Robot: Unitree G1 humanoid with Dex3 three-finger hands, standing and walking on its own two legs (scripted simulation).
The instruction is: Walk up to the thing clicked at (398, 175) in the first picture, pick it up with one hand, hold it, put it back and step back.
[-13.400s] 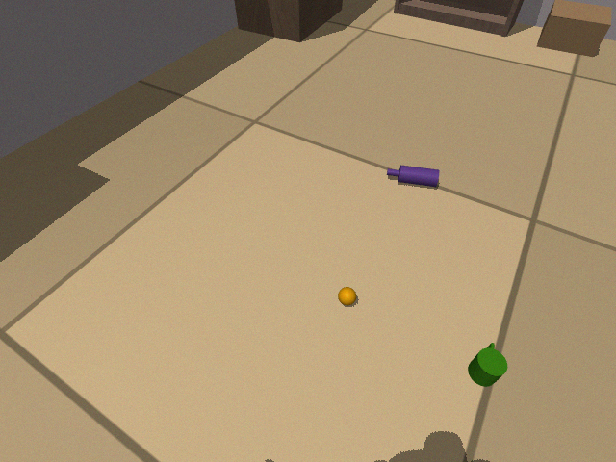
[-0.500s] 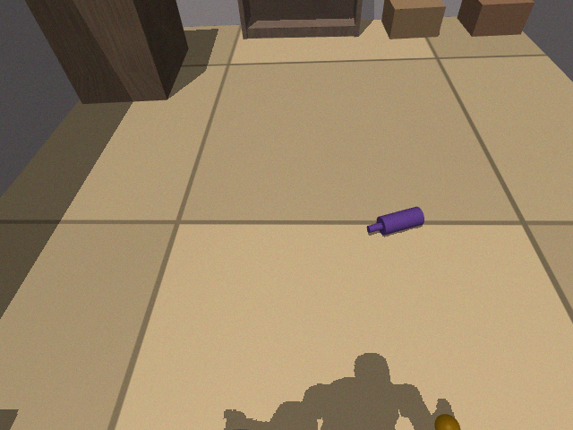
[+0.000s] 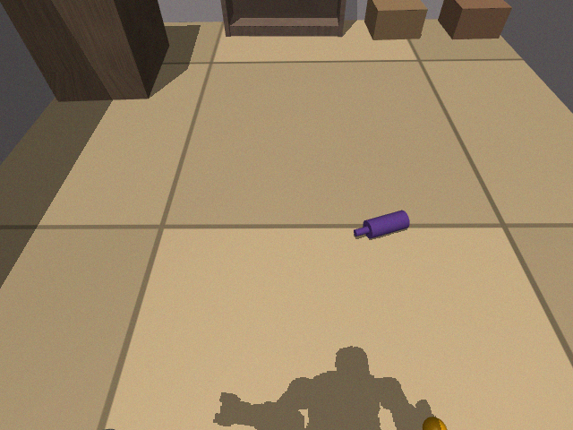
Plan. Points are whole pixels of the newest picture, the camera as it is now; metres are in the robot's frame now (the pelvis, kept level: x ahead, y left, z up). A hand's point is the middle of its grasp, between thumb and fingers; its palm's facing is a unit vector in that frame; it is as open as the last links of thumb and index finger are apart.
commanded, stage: walk up
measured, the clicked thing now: (380, 226) +0.99 -0.41 -0.73
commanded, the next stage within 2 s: stand in 0.42 s
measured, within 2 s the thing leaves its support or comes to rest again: neither
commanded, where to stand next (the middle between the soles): +0.05 +0.02 m, yaw +2 degrees
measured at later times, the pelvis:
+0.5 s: pelvis +0.00 +0.00 +0.01, yaw -1 degrees
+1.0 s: pelvis -0.02 +0.00 +0.01, yaw +0 degrees
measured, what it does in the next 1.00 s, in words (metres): stands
